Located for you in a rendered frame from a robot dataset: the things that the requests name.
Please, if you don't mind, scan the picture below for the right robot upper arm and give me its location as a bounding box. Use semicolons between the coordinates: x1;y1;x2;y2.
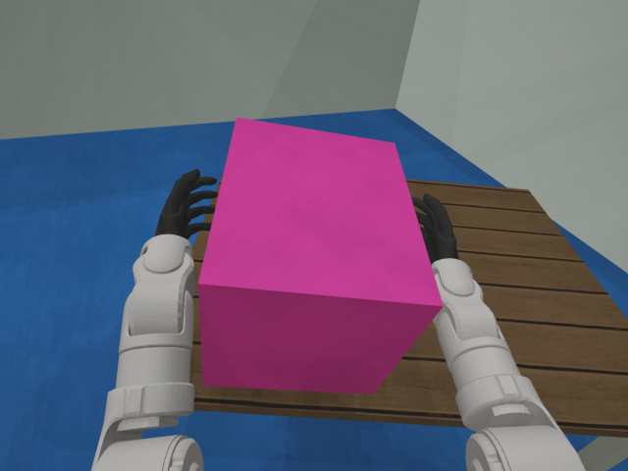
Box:
465;425;583;471

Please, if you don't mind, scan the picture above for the left robot hand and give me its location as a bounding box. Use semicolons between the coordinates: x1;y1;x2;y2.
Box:
155;169;218;239

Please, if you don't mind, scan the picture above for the table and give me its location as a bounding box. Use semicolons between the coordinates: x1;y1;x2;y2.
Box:
189;176;628;471

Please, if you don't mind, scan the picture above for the left robot forearm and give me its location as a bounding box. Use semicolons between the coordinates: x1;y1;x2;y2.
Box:
91;235;195;471

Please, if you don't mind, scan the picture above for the left robot upper arm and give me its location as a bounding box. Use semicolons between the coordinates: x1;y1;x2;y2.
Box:
94;435;204;471

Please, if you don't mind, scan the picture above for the right robot hand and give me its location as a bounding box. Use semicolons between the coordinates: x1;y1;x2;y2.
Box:
411;193;459;265

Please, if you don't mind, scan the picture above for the carton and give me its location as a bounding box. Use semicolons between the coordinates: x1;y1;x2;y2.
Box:
198;117;444;394

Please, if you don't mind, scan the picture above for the right robot forearm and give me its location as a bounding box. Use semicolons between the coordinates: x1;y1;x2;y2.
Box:
432;258;586;471

